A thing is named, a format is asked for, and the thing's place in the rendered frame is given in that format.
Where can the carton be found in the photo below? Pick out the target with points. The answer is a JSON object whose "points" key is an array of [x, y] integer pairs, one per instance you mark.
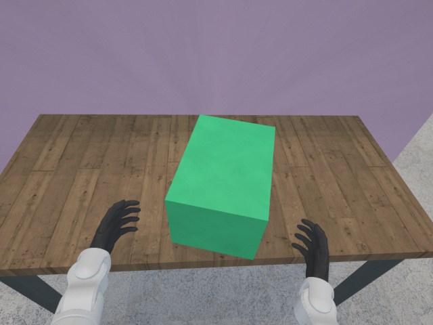
{"points": [[220, 195]]}

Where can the table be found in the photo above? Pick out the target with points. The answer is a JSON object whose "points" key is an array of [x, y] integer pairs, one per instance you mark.
{"points": [[71, 168]]}

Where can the left robot forearm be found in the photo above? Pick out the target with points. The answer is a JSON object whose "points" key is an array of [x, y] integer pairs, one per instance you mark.
{"points": [[83, 301]]}

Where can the left robot hand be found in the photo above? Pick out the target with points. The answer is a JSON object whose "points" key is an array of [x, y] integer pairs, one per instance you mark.
{"points": [[109, 230]]}

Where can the right robot hand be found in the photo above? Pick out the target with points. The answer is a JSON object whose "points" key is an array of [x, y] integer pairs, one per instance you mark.
{"points": [[317, 255]]}

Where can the right robot forearm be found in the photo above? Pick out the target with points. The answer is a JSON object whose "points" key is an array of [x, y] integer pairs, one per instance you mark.
{"points": [[315, 304]]}

